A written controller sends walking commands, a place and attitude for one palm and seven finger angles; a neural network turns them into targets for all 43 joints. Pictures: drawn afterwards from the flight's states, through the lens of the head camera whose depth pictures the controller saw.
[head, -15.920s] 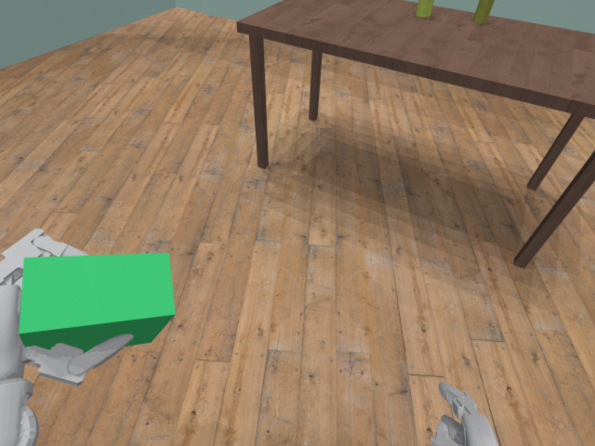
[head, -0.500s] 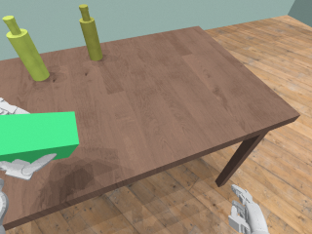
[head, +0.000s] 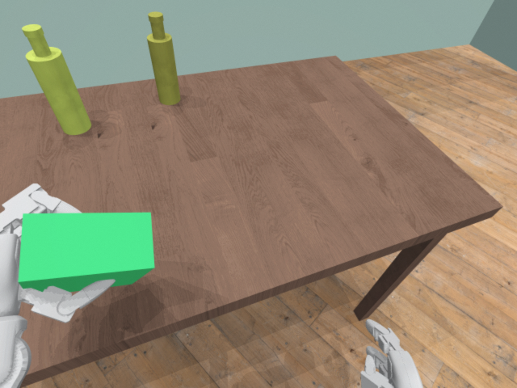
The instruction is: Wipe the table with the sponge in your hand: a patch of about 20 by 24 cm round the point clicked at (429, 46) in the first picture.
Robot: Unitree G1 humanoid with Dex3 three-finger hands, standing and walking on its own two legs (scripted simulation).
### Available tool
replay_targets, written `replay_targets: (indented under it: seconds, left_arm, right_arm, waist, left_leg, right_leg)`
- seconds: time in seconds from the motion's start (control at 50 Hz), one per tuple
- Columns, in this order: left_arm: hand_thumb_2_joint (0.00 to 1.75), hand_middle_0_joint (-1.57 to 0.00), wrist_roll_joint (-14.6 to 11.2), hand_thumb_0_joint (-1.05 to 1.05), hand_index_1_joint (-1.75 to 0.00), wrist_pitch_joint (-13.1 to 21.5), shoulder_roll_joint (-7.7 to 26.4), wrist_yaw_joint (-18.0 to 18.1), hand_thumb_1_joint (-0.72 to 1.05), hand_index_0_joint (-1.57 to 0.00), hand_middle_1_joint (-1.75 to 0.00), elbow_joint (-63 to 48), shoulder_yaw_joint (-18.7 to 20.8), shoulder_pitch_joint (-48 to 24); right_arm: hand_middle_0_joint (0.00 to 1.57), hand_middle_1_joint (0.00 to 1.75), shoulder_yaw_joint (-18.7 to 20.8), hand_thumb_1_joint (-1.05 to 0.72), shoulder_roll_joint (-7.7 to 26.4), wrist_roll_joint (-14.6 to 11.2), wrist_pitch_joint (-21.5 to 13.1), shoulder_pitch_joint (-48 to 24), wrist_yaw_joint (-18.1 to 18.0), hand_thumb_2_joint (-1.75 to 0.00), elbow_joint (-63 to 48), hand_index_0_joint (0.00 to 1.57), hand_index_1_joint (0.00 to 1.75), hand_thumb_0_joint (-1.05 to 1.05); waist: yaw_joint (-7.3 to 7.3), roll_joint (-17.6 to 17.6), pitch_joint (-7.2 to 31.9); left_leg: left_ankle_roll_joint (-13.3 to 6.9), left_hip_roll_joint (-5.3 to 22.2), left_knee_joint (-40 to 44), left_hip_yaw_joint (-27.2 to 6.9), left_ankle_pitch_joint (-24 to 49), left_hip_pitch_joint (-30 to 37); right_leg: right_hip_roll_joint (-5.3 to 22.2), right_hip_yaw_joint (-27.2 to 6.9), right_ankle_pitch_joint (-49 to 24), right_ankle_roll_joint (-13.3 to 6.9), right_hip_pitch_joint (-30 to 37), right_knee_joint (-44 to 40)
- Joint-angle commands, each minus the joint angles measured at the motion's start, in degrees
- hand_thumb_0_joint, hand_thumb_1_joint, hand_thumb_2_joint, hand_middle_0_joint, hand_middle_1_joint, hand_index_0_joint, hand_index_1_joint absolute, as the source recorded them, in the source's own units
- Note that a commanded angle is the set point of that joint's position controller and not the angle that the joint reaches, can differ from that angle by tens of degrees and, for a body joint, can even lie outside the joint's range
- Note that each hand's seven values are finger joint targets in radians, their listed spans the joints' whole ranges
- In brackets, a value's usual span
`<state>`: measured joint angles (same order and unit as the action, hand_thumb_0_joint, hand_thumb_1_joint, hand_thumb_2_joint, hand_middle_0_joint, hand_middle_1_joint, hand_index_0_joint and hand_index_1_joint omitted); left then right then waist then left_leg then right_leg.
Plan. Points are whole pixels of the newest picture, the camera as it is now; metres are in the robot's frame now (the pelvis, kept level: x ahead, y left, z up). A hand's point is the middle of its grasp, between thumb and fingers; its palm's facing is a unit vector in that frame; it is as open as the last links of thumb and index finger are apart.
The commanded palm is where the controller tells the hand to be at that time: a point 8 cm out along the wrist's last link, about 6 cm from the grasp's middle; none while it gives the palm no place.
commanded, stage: come to a stop and stand still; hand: left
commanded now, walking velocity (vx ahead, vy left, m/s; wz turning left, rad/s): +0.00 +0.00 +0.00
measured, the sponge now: (106, 254) +0.23 +0.21 +0.14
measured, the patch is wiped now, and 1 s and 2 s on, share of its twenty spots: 0.00 0.00 0.00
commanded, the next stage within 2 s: look again from close up in 0.22 s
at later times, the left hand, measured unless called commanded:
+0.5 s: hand (64, 244) +0.23 +0.25 +0.16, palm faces +0.38 -0.85 -0.35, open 10.0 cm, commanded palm +0.17 +0.28 +0.17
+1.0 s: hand (81, 254) +0.22 +0.23 +0.15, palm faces +0.29 -0.76 -0.58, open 10.0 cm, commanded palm +0.18 +0.28 +0.18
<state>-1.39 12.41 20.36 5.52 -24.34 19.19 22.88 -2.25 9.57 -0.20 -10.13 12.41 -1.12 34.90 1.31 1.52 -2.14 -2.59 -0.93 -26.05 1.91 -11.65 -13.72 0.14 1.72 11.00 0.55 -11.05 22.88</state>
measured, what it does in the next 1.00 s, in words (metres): stands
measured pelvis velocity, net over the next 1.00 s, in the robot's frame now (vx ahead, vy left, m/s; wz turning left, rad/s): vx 0.00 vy -0.02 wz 0.01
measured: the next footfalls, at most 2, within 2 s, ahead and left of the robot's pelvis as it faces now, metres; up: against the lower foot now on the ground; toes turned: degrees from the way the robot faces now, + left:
none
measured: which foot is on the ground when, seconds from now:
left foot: down 0.00-1.00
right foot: down 0.00-1.00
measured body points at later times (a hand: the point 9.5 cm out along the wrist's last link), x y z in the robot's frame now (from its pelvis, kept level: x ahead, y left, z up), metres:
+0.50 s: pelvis +0.01 +0.00 +0.00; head +0.03 +0.03 +0.45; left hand +0.20 +0.29 +0.18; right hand +0.20 -0.22 -0.06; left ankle +0.03 +0.09 -0.74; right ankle +0.01 -0.13 -0.74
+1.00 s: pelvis +0.00 -0.02 -0.01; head +0.00 -0.04 +0.44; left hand +0.20 +0.27 +0.18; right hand +0.22 -0.24 -0.08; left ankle +0.03 +0.09 -0.74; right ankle +0.01 -0.13 -0.74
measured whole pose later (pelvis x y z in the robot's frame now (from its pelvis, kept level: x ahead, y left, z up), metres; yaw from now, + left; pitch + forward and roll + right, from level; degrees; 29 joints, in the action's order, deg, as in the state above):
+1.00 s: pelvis +0.00 -0.02 -0.01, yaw +1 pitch -1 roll +1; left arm 1.1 -4.8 28.3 -0.1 -26.5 19.1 20.0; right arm -2.5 13.5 -0.1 -5.5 7.2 -2.7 32.8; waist 2.6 -1.1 -0.7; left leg -1.0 -1.0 -32.5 1.4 -14.9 -16.4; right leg -0.2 1.3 17.3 -1.3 -15.8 34.2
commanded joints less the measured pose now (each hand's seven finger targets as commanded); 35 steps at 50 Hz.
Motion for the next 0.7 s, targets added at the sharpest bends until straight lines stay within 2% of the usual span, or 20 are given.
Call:
replay_targets:
  seconds: [0.0, 0.06, 0.08, 0.16, 0.18, 0.24, 0.26, 0.28, 0.34, 0.36, 0.38, 0.44, 0.46, 0.48, 0.5, 0.56, 0.58, 0.64, 0.66, 0.68]
  left_arm:
    - [1.3, -1.2, -0.94, 0.0, -1.6, 3.89, 10.34, 0.95, 0.1, -1.2, -1.6, -15.54, 7.02, -5.28]
    - [1.3, -1.2, -0.97, 0.0, -1.6, 3.33, 10.96, 1.21, 0.1, -1.2, -1.6, -15.76, 7.96, -4.26]
    - [1.3, -1.2, -1.28, 0.0, -1.6, 3.27, 8.55, 0.87, 0.1, -1.2, -1.6, -14.11, 5.7, -3.0]
    - [1.3, -1.2, -1.08, 0.0, -1.6, 2.51, 10.25, 1.39, 0.1, -1.2, -1.6, -14.29, 7.47, -3.38]
    - [1.3, -1.2, -1.41, 0.0, -1.6, 2.54, 7.35, 0.9, 0.1, -1.2, -1.6, -12.98, 4.41, -3.09]
    - [1.3, -1.2, -1.32, 0.0, -1.6, 2.32, 9.0, 1.24, 0.1, -1.2, -1.6, -14.22, 5.51, -4.04]
    - [1.3, -1.2, -1.02, 0.0, -1.6, 2.11, 10.41, 1.68, 0.1, -1.2, -1.6, -15.2, 6.93, -4.71]
    - [1.3, -1.2, -1.4, 0.0, -1.6, 2.2, 7.73, 1.31, 0.1, -1.2, -1.6, -13.62, 4.43, -4.05]
    - [1.3, -1.2, -1.38, 0.0, -1.6, 2.28, 9.7, 1.61, 0.1, -1.2, -1.6, -16.09, 5.88, -4.23]
    - [1.3, -1.2, -1.16, 0.0, -1.6, 2.06, 11.6, 2.07, 0.1, -1.2, -1.6, -16.19, 8.14, -3.82]
    - [1.3, -1.2, -1.64, 0.0, -1.6, 2.18, 7.98, 1.51, 0.1, -1.2, -1.6, -14.94, 4.77, -2.77]
    - [1.3, -1.2, -1.45, 0.0, -1.6, 2.26, 9.67, 1.72, 0.1, -1.2, -1.6, -15.94, 6.0, -3.0]
    - [1.3, -1.2, -1.13, 0.0, -1.6, 2.05, 11.43, 2.14, 0.1, -1.2, -1.6, -15.98, 8.05, -2.66]
    - [1.3, -1.2, -1.59, 0.0, -1.6, 2.13, 8.08, 1.6, 0.1, -1.2, -1.6, -14.24, 5.03, -1.45]
    - [1.3, -1.2, -1.52, 0.0, -1.6, 2.15, 9.37, 1.64, 0.1, -1.2, -1.6, -15.27, 5.94, -2.02]
    - [1.3, -1.2, -1.43, 0.0, -1.6, 1.78, 10.95, 1.99, 0.1, -1.2, -1.6, -14.5, 7.98, -1.15]
    - [1.3, -1.2, -1.87, 0.0, -1.6, 1.94, 8.21, 1.46, 0.1, -1.2, -1.6, -13.2, 5.39, -0.59]
    - [1.3, -1.2, -1.67, 0.0, -1.6, 1.86, 9.58, 1.52, 0.1, -1.2, -1.6, -14.83, 6.12, -1.45]
    - [1.3, -1.2, 0.98, 0.0, -1.6, 10.35, 54.67, 2.14, 0.1, -1.2, -1.6, -34.52, 25.42, -56.23]
    - [1.3, -1.2, 5.58, 0.0, -1.6, -1.5, 26.93, -0.48, 0.1, -1.2, -1.6, -5.07, 17.12, -36.99]
  right_arm:
    - [0.2, 0.3, 3.54, -0.9, 8.42, -0.31, -2.62, -5.55, -0.79, -0.9, -9.92, 0.2, 0.3, 0.0]
    - [0.2, 0.3, 3.41, -0.9, 8.4, -0.63, -2.28, -6.55, -0.84, -0.9, -10.0, 0.2, 0.3, 0.0]
    - [0.2, 0.3, 3.23, -0.9, 8.28, -0.29, -1.78, -5.73, -0.81, -0.9, -9.95, 0.2, 0.3, 0.0]
    - [0.2, 0.3, 3.69, -0.9, 8.69, -0.72, -1.12, -6.45, -1.09, -0.9, -10.16, 0.2, 0.3, 0.0]
    - [0.2, 0.3, 3.48, -0.9, 8.61, -0.45, -0.66, -5.77, -1.04, -0.9, -10.18, 0.2, 0.3, 0.0]
    - [0.2, 0.3, 3.97, -0.9, 8.93, -0.53, -0.32, -5.74, -1.34, -0.9, -10.8, 0.2, 0.3, 0.0]
    - [0.2, 0.3, 3.81, -0.9, 8.82, -0.88, -0.45, -7.09, -1.43, -0.9, -10.72, 0.2, 0.3, 0.0]
    - [0.2, 0.3, 3.47, -0.9, 8.61, -0.48, -0.06, -6.28, -1.43, -0.9, -10.62, 0.2, 0.3, 0.0]
    - [0.2, 0.3, 4.06, -0.9, 8.96, -0.55, -0.08, -6.12, -1.63, -0.9, -11.12, 0.2, 0.3, 0.0]
    - [0.2, 0.3, 3.89, -0.9, 8.89, -0.81, -0.16, -7.27, -1.71, -0.9, -10.96, 0.2, 0.3, 0.0]
    - [0.2, 0.3, 3.57, -0.9, 8.62, -0.52, 0.24, -6.47, -1.62, -0.9, -11.02, 0.2, 0.3, 0.0]
    - [0.2, 0.3, 4.15, -0.9, 9.05, -0.59, 0.19, -5.93, -1.7, -0.9, -11.12, 0.2, 0.3, 0.0]
    - [0.2, 0.3, 4.0, -0.9, 9.0, -0.91, 0.0, -7.06, -1.7, -0.9, -10.92, 0.2, 0.3, 0.0]
    - [0.2, 0.3, 3.61, -0.9, 8.66, -0.52, 0.4, -6.12, -1.67, -0.9, -10.84, 0.2, 0.3, 0.0]
    - [0.2, 0.3, 4.12, -0.9, 9.03, -0.64, 0.25, -5.98, -1.72, -0.9, -11.04, 0.2, 0.3, 0.0]
    - [0.2, 0.3, 3.99, -0.9, 8.95, -0.95, 0.25, -6.74, -1.81, -0.9, -10.81, 0.2, 0.3, 0.0]
    - [0.2, 0.3, 3.69, -0.9, 8.9, -0.55, 0.65, -5.96, -1.78, -0.9, -10.61, 0.2, 0.3, 0.0]
    - [0.2, 0.3, 4.28, -0.9, 9.19, -0.7, 0.46, -5.8, -1.9, -0.9, -10.9, 0.2, 0.3, 0.0]
    - [0.2, 0.3, -2.88, -0.9, 13.01, -4.92, 2.0, 1.33, -5.85, -0.9, -16.05, 0.2, 0.3, 0.0]
    - [0.2, 0.3, 4.67, -0.9, 9.45, 2.69, 0.55, -6.79, -4.37, -0.9, -9.0, 0.2, 0.3, 0.0]
  waist:
    - [0.06, -6.91, 9.56]
    - [0.06, -6.65, 9.87]
    - [0.01, -6.16, 9.14]
    - [-0.18, -5.15, 9.39]
    - [-0.3, -4.96, 8.33]
    - [-0.21, -5.05, 8.74]
    - [-0.28, -6.47, 8.63]
    - [-0.31, -5.96, 7.79]
    - [-0.19, -5.2, 9.62]
    - [-0.16, -5.71, 9.96]
    - [-0.28, -5.52, 8.7]
    - [-0.29, -6.32, 9.06]
    - [-0.23, -7.14, 9.02]
    - [-0.34, -5.92, 8.14]
    - [-0.38, -7.02, 8.35]
    - [-0.31, -4.18, 8.76]
    - [-0.4, -3.51, 8.04]
    - [-0.42, -4.13, 8.98]
    - [-4.23, -19.09, 7.26]
    - [2.98, -17.3, 15.29]
  left_leg:
    - [1.72, 4.94, 5.93, -5.94, 8.74, 2.53]
    - [2.39, 5.08, 5.62, -5.43, 11.9, 4.15]
    - [2.07, 5.25, 5.86, -5.71, 11.2, 2.99]
    - [2.66, 5.16, 5.68, -5.46, 11.98, 3.6]
    - [2.46, 5.22, 6.21, -5.67, 11.03, 2.85]
    - [2.32, 5.4, 6.1, -5.98, 9.3, 2.52]
    - [2.43, 5.09, 6.57, -5.61, 7.85, 2.92]
    - [2.25, 5.03, 7.12, -6.01, 7.11, 1.85]
    - [2.21, 5.12, 6.01, -6.23, 9.52, 2.75]
    - [2.36, 5.03, 6.34, -6.01, 8.95, 3.09]
    - [2.15, 4.91, 6.69, -6.15, 8.42, 2.15]
    - [2.34, 5.28, 6.34, -6.51, 9.0, 2.17]
    - [2.39, 5.12, 6.8, -5.94, 6.99, 2.29]
    - [2.13, 4.98, 7.22, -6.33, 6.35, 1.41]
    - [2.3, 5.16, 7.11, -6.63, 7.18, 1.58]
    - [2.28, 5.1, 6.7, -6.16, 6.21, 1.8]
    - [2.0, 4.9, 6.95, -6.45, 6.26, 1.17]
    - [1.95, 5.26, 6.18, -6.63, 7.65, 2.33]
    - [-0.3, 5.42, 7.36, -7.99, -12.96, -13.61]
    - [4.17, 2.03, 2.26, -3.53, 6.12, 5.96]
  right_leg:
    - [1.69, -2.34, -8.65, -1.23, 5.33, -1.03]
    - [1.63, -2.11, -9.56, -1.12, 4.72, -0.56]
    - [1.63, -1.74, -9.27, -1.03, 4.92, -1.24]
    - [1.95, -2.28, -10.64, -1.05, 5.19, -1.62]
    - [1.9, -1.8, -9.7, -1.03, 4.71, -2.17]
    - [2.67, -2.83, -10.03, -1.22, 5.8, -2.7]
    - [2.3, -2.75, -8.89, -1.15, 5.12, -2.51]
    - [2.13, -1.99, -8.25, -1.11, 5.17, -2.89]
    - [2.79, -2.74, -10.81, -1.34, 6.77, -2.64]
    - [2.51, -2.63, -10.06, -1.16, 6.51, -2.46]
    - [2.42, -1.95, -9.3, -1.19, 6.19, -3.02]
    - [2.98, -2.45, -9.79, -1.4, 6.83, -2.85]
    - [2.65, -2.51, -8.57, -1.25, 6.07, -2.67]
    - [2.46, -1.77, -8.0, -1.24, 6.04, -3.26]
    - [2.66, -2.37, -8.65, -1.44, 6.38, -3.05]
    - [2.88, -2.54, -8.41, -1.23, 6.09, -3.37]
    - [2.69, -1.83, -8.02, -1.22, 5.92, -3.94]
    - [3.35, -2.82, -9.55, -1.5, 6.23, -3.58]
    - [-0.55, -2.63, 4.59, 2.49, 10.69, 7.01]
    - [-0.87, 1.46, -0.63, -3.67, 1.75, 7.65]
